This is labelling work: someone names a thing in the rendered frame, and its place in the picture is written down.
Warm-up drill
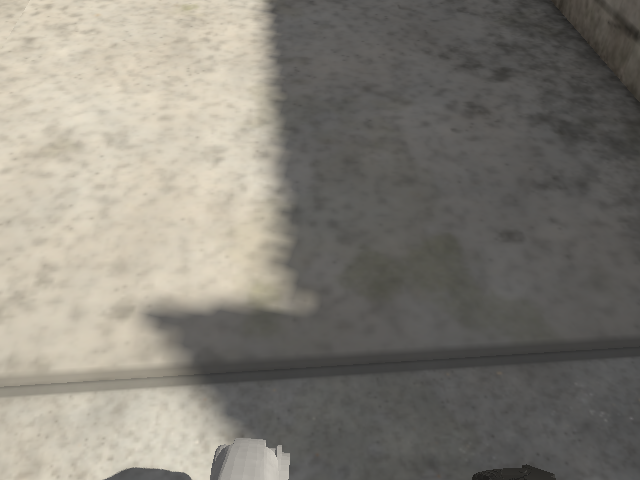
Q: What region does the robot left thigh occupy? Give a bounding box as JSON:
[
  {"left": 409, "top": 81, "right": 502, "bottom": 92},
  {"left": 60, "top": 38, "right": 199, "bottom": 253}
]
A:
[{"left": 210, "top": 438, "right": 290, "bottom": 480}]

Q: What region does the robot left shin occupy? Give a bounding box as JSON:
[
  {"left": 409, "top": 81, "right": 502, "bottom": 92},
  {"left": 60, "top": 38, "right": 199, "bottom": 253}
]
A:
[{"left": 210, "top": 444, "right": 228, "bottom": 478}]

